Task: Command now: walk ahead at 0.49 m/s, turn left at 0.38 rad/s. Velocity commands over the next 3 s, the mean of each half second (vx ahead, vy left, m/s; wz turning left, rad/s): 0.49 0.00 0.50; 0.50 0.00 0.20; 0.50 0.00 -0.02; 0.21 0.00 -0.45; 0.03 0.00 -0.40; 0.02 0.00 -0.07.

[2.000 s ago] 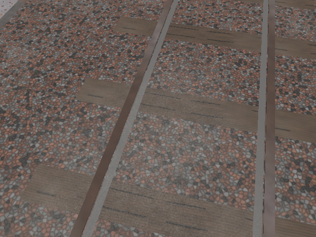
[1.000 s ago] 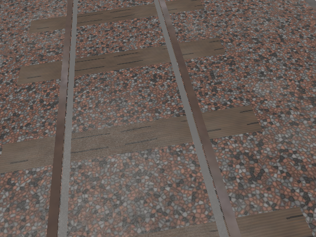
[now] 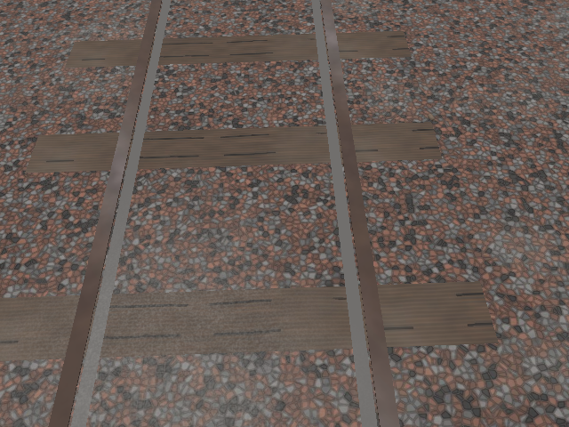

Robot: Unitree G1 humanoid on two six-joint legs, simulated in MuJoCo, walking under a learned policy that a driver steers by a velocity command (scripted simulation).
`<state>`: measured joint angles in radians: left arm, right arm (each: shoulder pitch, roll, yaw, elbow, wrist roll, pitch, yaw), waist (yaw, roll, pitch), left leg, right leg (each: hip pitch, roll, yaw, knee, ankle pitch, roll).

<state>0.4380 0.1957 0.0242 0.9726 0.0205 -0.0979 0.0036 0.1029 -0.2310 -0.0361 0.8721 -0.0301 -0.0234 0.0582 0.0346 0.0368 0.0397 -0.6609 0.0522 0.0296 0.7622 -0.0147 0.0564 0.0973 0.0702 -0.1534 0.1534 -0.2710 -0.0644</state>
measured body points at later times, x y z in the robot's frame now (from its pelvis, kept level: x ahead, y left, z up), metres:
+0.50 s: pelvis +0.28 +0.05 +0.00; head +0.31 +0.07 +0.45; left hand +0.40 +0.33 -0.11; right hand +0.35 -0.23 -0.12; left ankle +0.21 +0.08 -0.74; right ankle +0.48 -0.10 -0.67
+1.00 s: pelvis +0.58 +0.08 +0.01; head +0.60 +0.08 +0.46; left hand +0.47 +0.32 -0.12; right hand +0.79 -0.11 -0.12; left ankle +0.61 +0.25 -0.68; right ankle +0.57 +0.00 -0.74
